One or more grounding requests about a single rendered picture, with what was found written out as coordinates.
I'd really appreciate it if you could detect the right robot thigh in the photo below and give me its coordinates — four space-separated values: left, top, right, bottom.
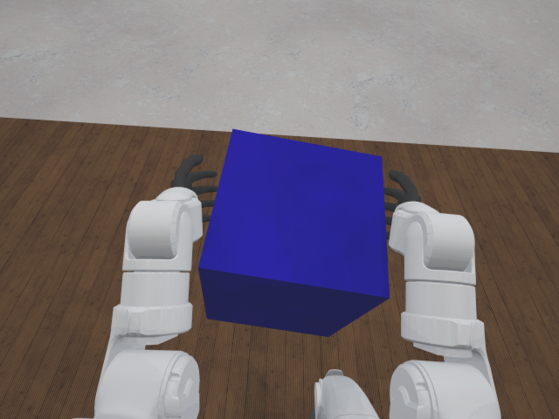
314 375 380 419

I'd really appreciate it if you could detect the right robot upper arm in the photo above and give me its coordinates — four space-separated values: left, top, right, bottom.
390 360 500 419

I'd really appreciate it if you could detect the robot right shin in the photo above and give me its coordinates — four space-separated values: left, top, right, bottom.
325 369 343 377

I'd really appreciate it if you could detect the robot right forearm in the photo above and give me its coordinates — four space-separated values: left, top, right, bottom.
389 202 501 419

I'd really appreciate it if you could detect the carton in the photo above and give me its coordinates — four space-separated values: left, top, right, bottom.
198 129 390 337

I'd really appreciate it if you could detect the robot left hand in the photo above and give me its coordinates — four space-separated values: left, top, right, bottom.
170 154 218 223

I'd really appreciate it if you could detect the robot left forearm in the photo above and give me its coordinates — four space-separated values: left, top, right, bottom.
94 187 203 415

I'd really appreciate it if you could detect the left robot upper arm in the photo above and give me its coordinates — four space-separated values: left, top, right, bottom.
73 349 199 419

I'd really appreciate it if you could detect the robot right hand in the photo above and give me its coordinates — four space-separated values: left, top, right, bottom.
383 170 421 240

